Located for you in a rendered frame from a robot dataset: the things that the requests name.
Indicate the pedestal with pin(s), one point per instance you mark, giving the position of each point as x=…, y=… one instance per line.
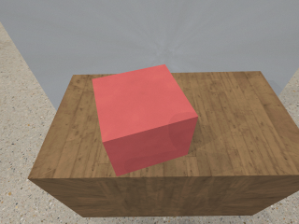
x=243, y=157

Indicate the carton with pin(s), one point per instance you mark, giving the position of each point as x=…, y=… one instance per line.
x=144, y=118

